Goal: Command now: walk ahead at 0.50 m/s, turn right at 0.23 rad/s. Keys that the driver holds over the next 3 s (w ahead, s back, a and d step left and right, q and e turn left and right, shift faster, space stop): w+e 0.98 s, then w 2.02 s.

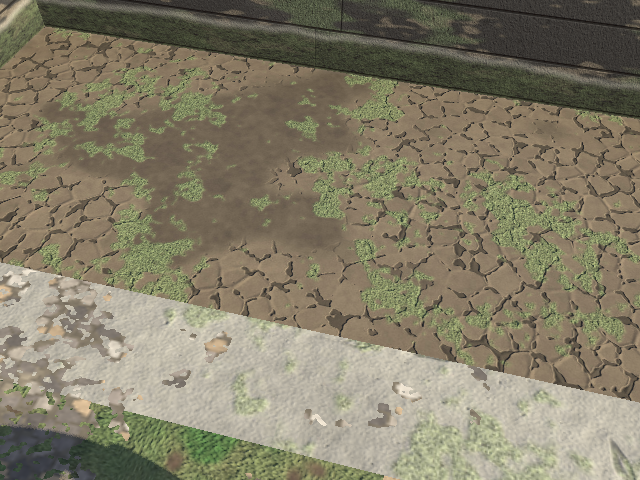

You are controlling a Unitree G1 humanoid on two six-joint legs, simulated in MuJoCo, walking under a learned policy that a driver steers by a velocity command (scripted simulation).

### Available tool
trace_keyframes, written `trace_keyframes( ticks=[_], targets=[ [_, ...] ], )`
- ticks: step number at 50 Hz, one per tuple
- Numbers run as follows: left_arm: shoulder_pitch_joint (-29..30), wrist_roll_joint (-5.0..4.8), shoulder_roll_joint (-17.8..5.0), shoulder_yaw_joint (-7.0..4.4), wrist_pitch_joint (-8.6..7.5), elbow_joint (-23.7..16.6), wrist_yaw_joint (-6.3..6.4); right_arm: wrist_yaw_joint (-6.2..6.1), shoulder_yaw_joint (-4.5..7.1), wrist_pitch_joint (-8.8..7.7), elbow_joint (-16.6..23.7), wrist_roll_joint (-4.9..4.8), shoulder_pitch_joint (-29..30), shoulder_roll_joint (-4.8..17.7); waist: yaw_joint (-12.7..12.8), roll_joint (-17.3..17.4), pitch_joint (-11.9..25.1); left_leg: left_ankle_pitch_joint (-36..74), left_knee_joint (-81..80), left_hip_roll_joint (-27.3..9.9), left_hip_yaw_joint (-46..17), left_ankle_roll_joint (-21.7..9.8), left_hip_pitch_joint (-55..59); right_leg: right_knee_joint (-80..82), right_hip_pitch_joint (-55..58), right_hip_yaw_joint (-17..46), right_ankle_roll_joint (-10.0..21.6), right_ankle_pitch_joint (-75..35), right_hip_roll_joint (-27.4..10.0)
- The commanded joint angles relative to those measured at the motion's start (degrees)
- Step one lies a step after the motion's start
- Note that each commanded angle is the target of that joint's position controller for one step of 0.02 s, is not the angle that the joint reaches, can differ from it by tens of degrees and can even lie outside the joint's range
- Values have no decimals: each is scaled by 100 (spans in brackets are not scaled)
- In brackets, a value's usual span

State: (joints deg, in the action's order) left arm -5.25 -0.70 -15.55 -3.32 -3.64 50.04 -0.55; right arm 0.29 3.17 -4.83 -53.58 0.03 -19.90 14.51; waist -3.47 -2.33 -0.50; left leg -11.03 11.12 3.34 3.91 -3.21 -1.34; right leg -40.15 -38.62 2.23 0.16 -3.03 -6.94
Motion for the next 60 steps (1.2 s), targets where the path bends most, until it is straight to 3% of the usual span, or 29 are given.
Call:
trace_keyframes(
  ticks=[1,6,7,9,10,11,12,13,14,16,20,26,30,33,34,35,36,38,40,46,49,52,53,54,55,56,57,58,60],
  targets=[
    [563,-46,-191,9,-50,-416,-68,-58,209,-59,152,-16,-72,921,-56,561,-341,1136,-537,-1581,-325,-721,-204,470,171,-138,65,-457,155],
    [804,-79,-304,-16,-109,-698,-280,-131,277,168,27,-64,-93,1005,20,575,-420,2456,216,-1942,-4,-542,757,809,57,-305,414,469,380],
    [545,-32,-375,-72,-95,-665,-301,-159,283,189,74,-74,-1,1048,139,678,-180,3409,645,-1934,115,-475,784,731,477,-502,502,746,564],
    [-873,8,-797,-345,-63,-332,-252,-245,233,280,150,-69,156,1002,893,672,637,4637,2668,-1563,520,-156,209,867,2506,-753,784,640,1021],
    [-1700,65,-1349,-524,-14,-208,-130,-312,171,247,324,26,99,922,1126,-244,1228,2945,4646,-1203,645,184,-1180,972,4087,783,1242,-177,52],
    [-1727,-79,-1623,-526,0,-219,-123,-188,-73,60,439,165,-653,168,547,-1283,2027,-2161,6553,17,-18,552,-3409,1583,5977,3624,2357,386,-1184],
    [-1998,-79,-1162,-409,34,-211,-134,-127,40,-106,453,-57,-228,652,924,-631,2263,-2266,7055,-156,-936,392,-3989,2072,6085,3945,2290,1061,-1214],
    [-1683,-30,-906,-344,39,-271,-106,-131,121,-195,604,-228,289,882,958,-447,1379,-1920,7029,-449,-884,255,-4437,2108,5426,3205,2026,1088,-1027],
    [-1333,-18,-709,-282,57,-374,-68,-184,107,-231,672,-164,585,836,794,-12,880,-1447,6646,-684,-855,205,-4364,2199,4558,2666,1841,1072,-768],
    [-728,185,-397,-166,72,-676,-16,-248,229,-195,759,-44,707,893,379,-41,381,-948,5925,-898,-912,224,-3563,2425,3073,1963,1689,443,-334],
    [-1097,135,-660,-282,119,-772,159,-280,186,-7,859,48,754,551,256,4,208,-354,4734,-834,-746,462,-3408,2534,2420,1626,1769,140,-84],
    [-1651,15,-565,-280,263,-772,278,-136,49,3,1198,123,1760,296,553,-196,116,1552,2814,-448,-648,388,-2859,1915,2099,1488,1308,-178,296],
    [-1957,-92,-478,-248,351,-782,291,-90,87,-76,1505,51,2012,412,570,-187,69,980,2359,-307,-722,288,-2578,1223,2392,2218,1296,369,177],
    [-1785,-129,-405,-243,415,-1042,386,-28,186,-189,1321,118,947,713,97,-265,497,1273,1746,-531,-896,-83,-982,175,2197,2234,913,805,587],
    [-2091,-85,-49,-158,400,-1110,387,-35,290,-186,1221,182,138,1015,-53,601,1079,1596,1947,-1538,-1930,-624,583,-1376,1108,1701,570,1786,1271],
    [-2556,-265,99,-62,408,-1292,379,15,363,-59,1011,40,-361,1177,-28,2454,1742,515,1419,-2807,-4111,-1506,1425,-3023,-63,1153,292,4333,1645],
    [-2154,-248,-483,-183,403,-1405,381,13,242,11,1306,-80,127,690,-9,1780,1227,-996,1046,-2773,-4426,-1352,922,-3685,-705,1020,153,3940,1130],
    [-1355,-168,-598,-258,539,-1601,413,-22,122,171,1505,83,676,417,57,769,231,-1378,798,-2362,-3291,-1013,-418,-4101,-709,586,-65,3126,858],
    [-1537,-129,-344,-232,654,-1688,393,-77,86,189,1524,194,1021,343,407,963,-105,-1229,582,-1946,-2366,-765,-1438,-3782,-177,530,-108,2900,571],
    [-1070,14,-163,-75,715,-1938,270,-143,306,245,1265,206,725,808,289,689,-13,-562,627,-1995,-1322,-760,-1313,-1629,114,317,-22,2139,175],
    [-928,-80,-285,-65,657,-1937,157,-111,365,344,1267,141,875,976,210,850,78,-295,819,-1888,-644,-625,-1609,-717,1136,-301,18,1852,396],
    [-1264,-1,-171,-69,642,-1792,139,-59,288,439,1168,-4,793,802,429,705,59,-946,1265,-1771,-437,-314,-1947,306,2396,-633,239,1596,776],
    [-1752,64,-277,-138,650,-1736,155,-43,174,461,1255,14,930,507,692,413,230,-514,2145,-1489,-131,-68,-2013,533,2990,-539,350,1132,781],
    [-2317,165,-832,-266,622,-1703,187,-51,79,413,1383,54,1164,294,993,-872,452,-1113,4668,-738,425,420,-2603,1044,3526,938,822,78,-104],
    [-2341,172,-1262,-305,593,-1783,78,-85,57,324,1824,-106,1175,355,874,-2054,765,-2582,6234,41,-129,594,-4058,2265,3854,3407,1795,1613,-1025],
    [-1970,117,-1073,-249,552,-1917,62,-98,155,269,1826,-336,1158,780,800,-1392,519,-2334,6902,-188,-672,563,-4516,2378,3560,3598,1952,2319,-1213],
    [-1800,93,-838,-148,502,-1883,58,-80,164,268,1758,-313,1109,904,722,-987,373,-2017,7149,-340,-702,518,-4669,2141,3404,3077,1756,2238,-1103],
    [-1394,200,-728,-53,452,-1916,78,-127,181,285,1662,-114,1004,932,465,-444,159,-1843,6933,-451,-693,469,-4216,1882,2641,2358,1485,1086,-896],
    [-956,239,-495,73,404,-1956,109,-132,131,361,1604,82,754,758,200,-426,392,-1642,6489,-549,-792,458,-3588,1465,2169,1663,1262,5,-558]
  ],
)
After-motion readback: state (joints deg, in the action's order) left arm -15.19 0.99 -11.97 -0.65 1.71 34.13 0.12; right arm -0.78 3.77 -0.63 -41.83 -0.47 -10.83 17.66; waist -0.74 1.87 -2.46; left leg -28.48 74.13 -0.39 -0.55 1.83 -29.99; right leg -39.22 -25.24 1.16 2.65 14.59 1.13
